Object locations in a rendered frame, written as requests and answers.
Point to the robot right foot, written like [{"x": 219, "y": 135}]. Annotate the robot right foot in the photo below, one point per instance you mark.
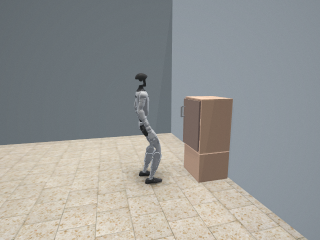
[{"x": 154, "y": 180}]

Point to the right robot hand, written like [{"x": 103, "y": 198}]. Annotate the right robot hand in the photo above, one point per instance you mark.
[{"x": 152, "y": 136}]

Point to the robot right upper arm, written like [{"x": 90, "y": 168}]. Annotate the robot right upper arm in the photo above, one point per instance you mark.
[{"x": 142, "y": 100}]

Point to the cupboard door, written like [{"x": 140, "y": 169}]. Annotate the cupboard door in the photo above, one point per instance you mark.
[{"x": 191, "y": 123}]

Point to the right robot forearm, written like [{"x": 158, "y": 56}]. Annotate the right robot forearm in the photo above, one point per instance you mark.
[{"x": 144, "y": 121}]

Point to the handle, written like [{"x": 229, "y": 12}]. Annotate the handle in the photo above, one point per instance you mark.
[{"x": 181, "y": 111}]

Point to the left robot shin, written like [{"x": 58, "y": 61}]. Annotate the left robot shin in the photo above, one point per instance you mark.
[{"x": 147, "y": 159}]

